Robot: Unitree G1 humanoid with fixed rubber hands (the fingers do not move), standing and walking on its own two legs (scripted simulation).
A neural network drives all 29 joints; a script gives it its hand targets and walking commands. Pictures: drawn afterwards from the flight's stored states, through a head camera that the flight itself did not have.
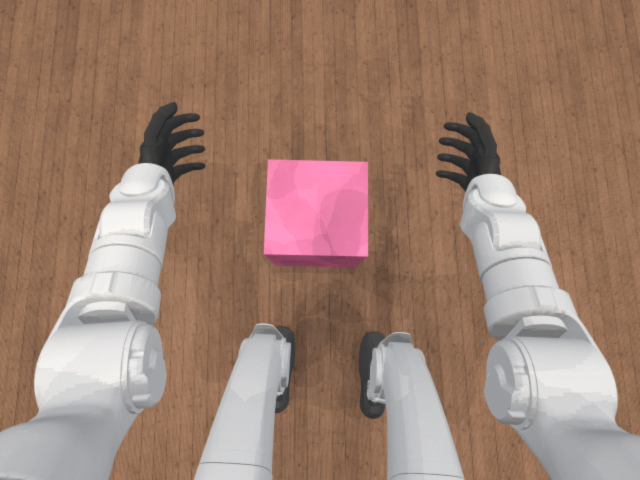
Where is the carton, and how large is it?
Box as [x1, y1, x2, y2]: [264, 159, 367, 266]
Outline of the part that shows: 268,159 264,254 276,265 355,266 367,256 367,162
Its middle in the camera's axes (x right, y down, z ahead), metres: -0.01 -0.04 +0.91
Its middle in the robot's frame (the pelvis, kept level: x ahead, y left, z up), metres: +0.49 +0.04 -0.52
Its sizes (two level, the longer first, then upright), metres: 0.210 0.200 0.250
